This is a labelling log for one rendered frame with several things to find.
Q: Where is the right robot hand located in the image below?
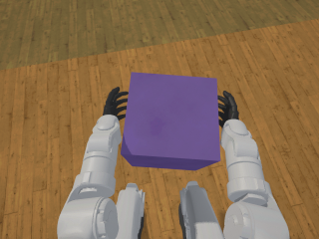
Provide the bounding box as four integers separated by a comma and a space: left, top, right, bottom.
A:
217, 91, 239, 128

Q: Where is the right robot foot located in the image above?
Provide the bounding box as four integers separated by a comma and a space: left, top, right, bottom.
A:
178, 203, 191, 239

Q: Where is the robot left forearm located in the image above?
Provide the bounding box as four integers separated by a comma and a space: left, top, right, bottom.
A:
57, 115, 122, 237

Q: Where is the carton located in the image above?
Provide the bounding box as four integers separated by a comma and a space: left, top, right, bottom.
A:
121, 72, 221, 171

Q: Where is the left robot hand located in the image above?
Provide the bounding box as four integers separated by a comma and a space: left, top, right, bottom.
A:
103, 87, 129, 120

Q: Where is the robot right upper arm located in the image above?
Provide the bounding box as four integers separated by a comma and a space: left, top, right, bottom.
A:
223, 201, 290, 239

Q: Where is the robot left upper arm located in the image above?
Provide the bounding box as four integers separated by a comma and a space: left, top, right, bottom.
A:
58, 196, 120, 239

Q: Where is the left robot thigh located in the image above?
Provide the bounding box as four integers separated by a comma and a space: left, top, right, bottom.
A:
116, 187, 146, 239

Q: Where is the robot right forearm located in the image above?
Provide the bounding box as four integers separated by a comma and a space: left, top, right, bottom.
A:
220, 119, 290, 237

